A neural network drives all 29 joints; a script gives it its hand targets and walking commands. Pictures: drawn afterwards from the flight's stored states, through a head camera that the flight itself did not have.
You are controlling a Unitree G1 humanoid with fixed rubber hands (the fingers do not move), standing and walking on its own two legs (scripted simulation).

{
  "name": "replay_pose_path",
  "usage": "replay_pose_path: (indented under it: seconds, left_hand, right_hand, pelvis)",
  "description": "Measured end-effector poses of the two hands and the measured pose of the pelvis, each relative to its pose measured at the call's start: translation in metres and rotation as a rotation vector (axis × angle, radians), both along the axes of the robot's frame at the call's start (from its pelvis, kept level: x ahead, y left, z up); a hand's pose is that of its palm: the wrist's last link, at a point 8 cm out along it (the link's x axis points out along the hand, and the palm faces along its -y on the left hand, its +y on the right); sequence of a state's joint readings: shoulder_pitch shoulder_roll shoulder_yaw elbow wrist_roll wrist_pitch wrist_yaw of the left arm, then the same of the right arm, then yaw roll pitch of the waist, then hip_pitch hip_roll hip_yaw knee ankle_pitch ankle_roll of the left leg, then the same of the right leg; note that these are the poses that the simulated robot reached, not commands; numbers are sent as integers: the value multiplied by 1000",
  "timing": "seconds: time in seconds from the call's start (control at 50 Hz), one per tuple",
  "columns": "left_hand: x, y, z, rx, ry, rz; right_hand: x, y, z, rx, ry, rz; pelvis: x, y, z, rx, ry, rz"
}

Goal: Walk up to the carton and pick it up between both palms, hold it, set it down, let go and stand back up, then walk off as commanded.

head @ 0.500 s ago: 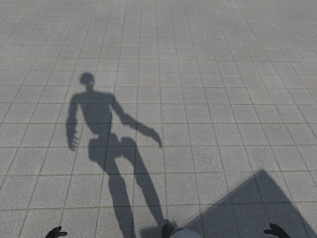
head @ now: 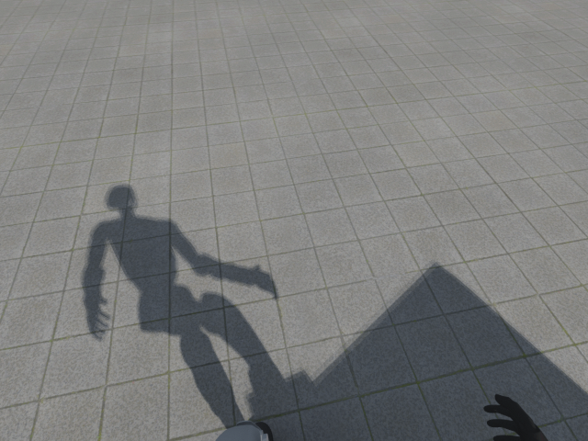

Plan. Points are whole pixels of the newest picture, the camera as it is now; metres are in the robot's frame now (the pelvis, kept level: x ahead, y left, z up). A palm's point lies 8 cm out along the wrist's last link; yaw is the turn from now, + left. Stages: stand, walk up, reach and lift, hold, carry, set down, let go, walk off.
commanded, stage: walk up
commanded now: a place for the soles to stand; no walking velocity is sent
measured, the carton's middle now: out of the picture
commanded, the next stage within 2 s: none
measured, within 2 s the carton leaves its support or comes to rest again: neither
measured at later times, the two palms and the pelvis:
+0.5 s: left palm out of the picture -0.01 +0.23 -0.11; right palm out of the picture -0.09 -0.37 -0.05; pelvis -0.15 -0.04 +0.02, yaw -10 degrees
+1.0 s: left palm out of the picture -0.05 +0.13 -0.09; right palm out of the picture -0.30 -0.44 -0.09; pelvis -0.26 -0.11 +0.00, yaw -27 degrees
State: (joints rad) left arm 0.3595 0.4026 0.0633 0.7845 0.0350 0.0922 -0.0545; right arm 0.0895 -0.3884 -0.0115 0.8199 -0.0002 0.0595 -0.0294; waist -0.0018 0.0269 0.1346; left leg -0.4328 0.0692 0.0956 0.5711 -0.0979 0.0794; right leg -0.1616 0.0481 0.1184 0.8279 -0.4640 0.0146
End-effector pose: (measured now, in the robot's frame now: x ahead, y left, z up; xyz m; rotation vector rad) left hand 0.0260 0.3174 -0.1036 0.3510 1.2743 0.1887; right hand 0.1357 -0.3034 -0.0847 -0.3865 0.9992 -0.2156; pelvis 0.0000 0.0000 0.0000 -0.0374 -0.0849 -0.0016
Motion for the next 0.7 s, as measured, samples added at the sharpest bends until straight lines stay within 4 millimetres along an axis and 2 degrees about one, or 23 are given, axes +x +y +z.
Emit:
replay_pose_path:
  seconds: [0.08,0.12,0.16,0.24,0.34,0.4,0.48,0.54,0.7]
  left_hand:
    - [-40,-16,7,45,45,-12]
    - [-54,-26,14,40,59,-10]
    - [-59,-32,21,41,73,-29]
    - [-52,-40,24,44,45,-85]
    - [-32,-58,4,-22,-50,-165]
    - [-27,-72,-1,-71,-97,-188]
    - [-33,-86,-2,-119,-122,-227]
    - [-42,-95,-3,-143,-128,-246]
    - [-59,-126,5,-129,-115,-347]
  right_hand:
    - [-48,-20,-24,44,33,-40]
    - [-75,-25,-25,57,71,-53]
    - [-99,-30,-23,64,98,-75]
    - [-139,-39,-18,52,150,-106]
    - [-174,-49,-7,-16,139,-137]
    - [-195,-52,8,-48,131,-156]
    - [-220,-61,27,-82,99,-187]
    - [-238,-68,34,-94,74,-202]
    - [-308,-91,23,-53,44,-302]
  pelvis:
    - [-36,-19,-7,39,22,-30]
    - [-49,-25,0,53,31,-36]
    - [-60,-28,7,63,51,-55]
    - [-83,-33,12,51,104,-86]
    - [-110,-34,7,13,124,-118]
    - [-125,-35,12,14,105,-128]
    - [-144,-39,17,-17,86,-161]
    - [-159,-43,19,-24,70,-179]
    - [-198,-65,15,18,40,-281]
